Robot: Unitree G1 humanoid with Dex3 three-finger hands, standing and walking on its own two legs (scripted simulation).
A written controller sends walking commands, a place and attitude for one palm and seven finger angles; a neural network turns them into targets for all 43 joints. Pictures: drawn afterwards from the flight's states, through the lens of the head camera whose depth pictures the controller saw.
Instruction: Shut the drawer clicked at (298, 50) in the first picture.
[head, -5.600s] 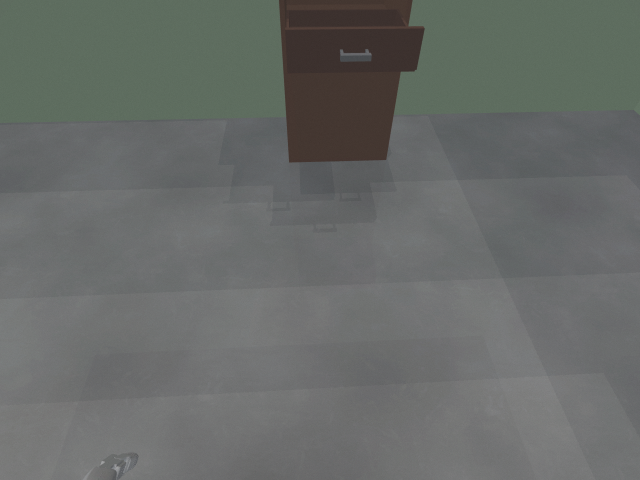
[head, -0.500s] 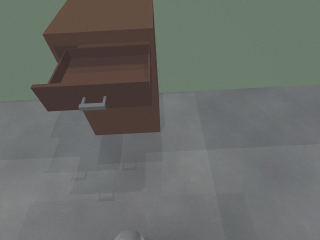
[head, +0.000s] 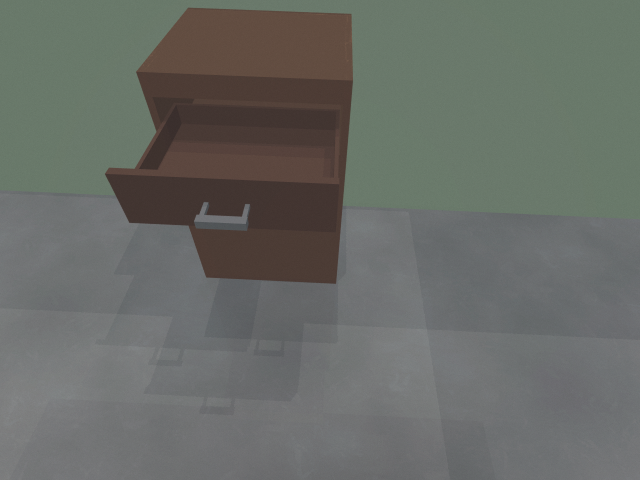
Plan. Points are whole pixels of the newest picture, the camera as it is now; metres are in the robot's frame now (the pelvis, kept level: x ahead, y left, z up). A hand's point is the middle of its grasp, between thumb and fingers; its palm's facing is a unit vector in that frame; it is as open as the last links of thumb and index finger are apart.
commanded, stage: take the last steps up to it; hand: left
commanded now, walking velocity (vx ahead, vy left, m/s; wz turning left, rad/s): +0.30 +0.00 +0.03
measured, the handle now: (223, 215) +0.61 +0.23 -0.09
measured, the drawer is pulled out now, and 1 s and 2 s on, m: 0.30 0.30 0.30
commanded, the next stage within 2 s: come to a stop and stand still in 0.90 s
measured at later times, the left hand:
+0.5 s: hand out of the picture +0.07 +0.12 -0.16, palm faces +0.13 -0.98 -0.16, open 7.4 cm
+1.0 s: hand (213, 347) +0.36 +0.21 -0.17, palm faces +0.05 -0.98 -0.21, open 7.4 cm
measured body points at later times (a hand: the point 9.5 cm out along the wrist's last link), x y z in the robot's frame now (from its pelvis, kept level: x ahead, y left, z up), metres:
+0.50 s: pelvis +0.13 -0.03 +0.00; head +0.14 -0.04 +0.45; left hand +0.06 +0.17 -0.15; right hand +0.20 -0.26 -0.15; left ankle +0.21 +0.13 -0.69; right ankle +0.08 -0.12 -0.74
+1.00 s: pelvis +0.29 +0.02 +0.00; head +0.30 +0.02 +0.45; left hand +0.36 +0.26 -0.15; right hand +0.29 -0.21 -0.16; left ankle +0.25 +0.12 -0.74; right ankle +0.34 -0.10 -0.71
